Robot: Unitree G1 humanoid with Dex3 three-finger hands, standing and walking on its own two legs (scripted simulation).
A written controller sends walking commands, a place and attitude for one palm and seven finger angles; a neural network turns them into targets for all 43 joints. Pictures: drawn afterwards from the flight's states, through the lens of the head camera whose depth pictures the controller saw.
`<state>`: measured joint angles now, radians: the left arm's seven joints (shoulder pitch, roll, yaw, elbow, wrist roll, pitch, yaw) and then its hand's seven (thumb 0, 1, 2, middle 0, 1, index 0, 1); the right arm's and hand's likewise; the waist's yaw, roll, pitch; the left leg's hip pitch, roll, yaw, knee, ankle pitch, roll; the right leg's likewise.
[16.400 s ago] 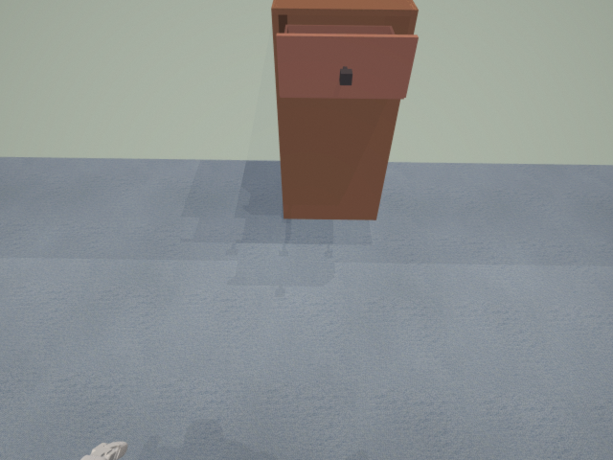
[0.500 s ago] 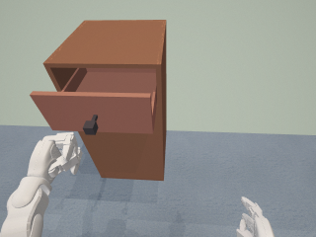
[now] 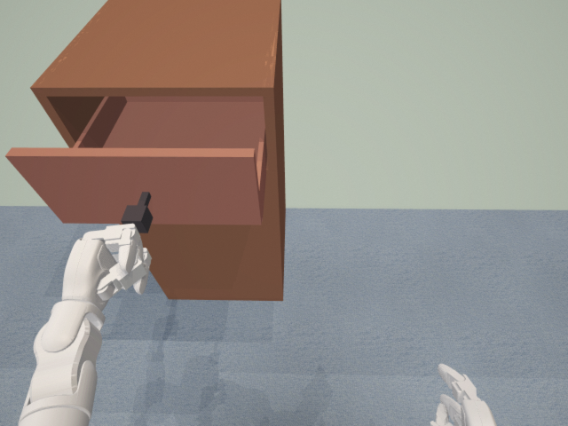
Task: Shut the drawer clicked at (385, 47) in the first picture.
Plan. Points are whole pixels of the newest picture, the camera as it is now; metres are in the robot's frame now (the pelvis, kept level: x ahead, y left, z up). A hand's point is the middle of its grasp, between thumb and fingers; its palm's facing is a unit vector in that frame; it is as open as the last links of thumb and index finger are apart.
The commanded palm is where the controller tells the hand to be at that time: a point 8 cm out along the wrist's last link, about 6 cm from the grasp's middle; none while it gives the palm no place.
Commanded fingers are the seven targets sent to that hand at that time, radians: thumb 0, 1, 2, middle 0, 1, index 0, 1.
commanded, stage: bring the fist close to the handle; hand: left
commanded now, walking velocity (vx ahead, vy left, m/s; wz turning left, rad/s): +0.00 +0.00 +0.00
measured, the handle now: (140, 210) +0.43 +0.27 +0.03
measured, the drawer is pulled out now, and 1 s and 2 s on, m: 0.16 0.16 0.07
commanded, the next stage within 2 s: push the drawer shut in 0.84 s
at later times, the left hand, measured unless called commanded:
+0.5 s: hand (156, 254) +0.35 +0.22 +0.02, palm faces +0.02 -1.00 -0.03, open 3.3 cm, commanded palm +0.32 +0.27 +0.03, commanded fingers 0.00 0.90 0.90 -1.40 -1.60 -1.40 -1.60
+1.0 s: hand (159, 254) +0.35 +0.21 +0.03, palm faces +0.03 -1.00 -0.04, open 3.3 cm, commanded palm +0.33 +0.27 +0.03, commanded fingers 0.00 0.90 0.90 -1.40 -1.60 -1.40 -1.60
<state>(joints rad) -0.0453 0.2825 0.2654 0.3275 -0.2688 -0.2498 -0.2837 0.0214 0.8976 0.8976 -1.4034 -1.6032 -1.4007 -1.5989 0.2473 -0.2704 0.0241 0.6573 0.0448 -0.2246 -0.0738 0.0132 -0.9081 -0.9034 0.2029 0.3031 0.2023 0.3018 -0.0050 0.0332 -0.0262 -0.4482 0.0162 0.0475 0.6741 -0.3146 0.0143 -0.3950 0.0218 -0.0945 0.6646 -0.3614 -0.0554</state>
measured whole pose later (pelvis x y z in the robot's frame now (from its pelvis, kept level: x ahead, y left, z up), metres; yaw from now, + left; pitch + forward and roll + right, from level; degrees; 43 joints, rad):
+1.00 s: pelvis -0.01 +0.02 -0.03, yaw -1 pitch +12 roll -1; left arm -0.26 0.30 0.26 0.58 -0.22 -0.38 -0.23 0.02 0.90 0.90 -1.40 -1.60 -1.40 -1.60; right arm 0.26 -0.25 0.03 0.61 0.03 -0.07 -0.04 0.01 -0.91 -0.90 0.20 0.30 0.20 0.30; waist -0.04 0.02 -0.08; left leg -0.71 0.02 0.05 0.90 -0.40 0.04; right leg -0.65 0.02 -0.09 0.87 -0.43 -0.04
